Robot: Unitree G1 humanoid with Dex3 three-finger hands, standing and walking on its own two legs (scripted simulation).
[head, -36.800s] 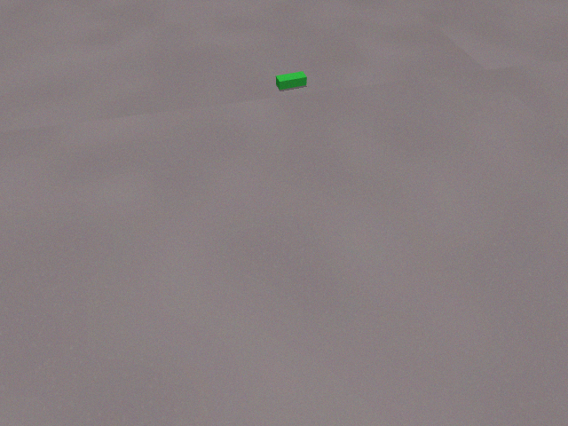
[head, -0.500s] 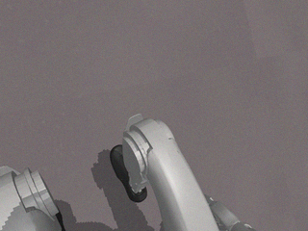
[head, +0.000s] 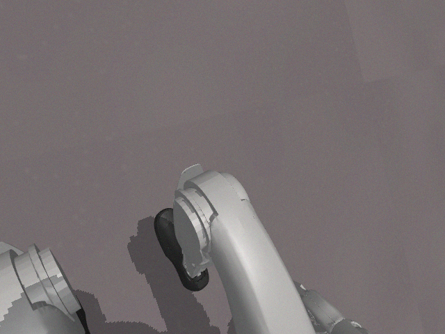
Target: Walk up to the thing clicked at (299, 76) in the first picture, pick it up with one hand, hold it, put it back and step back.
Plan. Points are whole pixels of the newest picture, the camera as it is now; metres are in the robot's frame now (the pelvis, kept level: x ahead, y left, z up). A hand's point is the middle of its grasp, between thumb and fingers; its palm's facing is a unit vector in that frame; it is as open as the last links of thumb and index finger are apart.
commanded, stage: open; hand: left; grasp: from above
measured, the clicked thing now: out of the picture +0.50 +0.32 -0.29
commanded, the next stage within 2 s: withdraw in 0.68 s
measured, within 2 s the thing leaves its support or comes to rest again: neither
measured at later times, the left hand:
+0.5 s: hand out of the picture +0.49 +0.32 -0.25, palm faces -0.46 -0.10 -0.88, open 13.5 cm
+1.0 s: hand out of the picture +0.51 +0.32 -0.23, palm faces -0.37 -0.11 -0.92, open 14.1 cm
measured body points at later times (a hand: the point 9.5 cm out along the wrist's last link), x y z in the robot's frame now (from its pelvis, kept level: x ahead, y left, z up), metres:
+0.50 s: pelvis +0.00 +0.00 +0.00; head +0.30 +0.13 +0.31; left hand +0.51 +0.32 -0.20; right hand +0.03 -0.25 -0.05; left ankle +0.06 +0.12 -0.28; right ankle +0.13 -0.12 -0.28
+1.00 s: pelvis +0.00 +0.00 +0.00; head +0.29 +0.13 +0.32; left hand +0.52 +0.32 -0.17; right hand +0.04 -0.25 -0.05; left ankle +0.06 +0.12 -0.28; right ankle +0.13 -0.12 -0.28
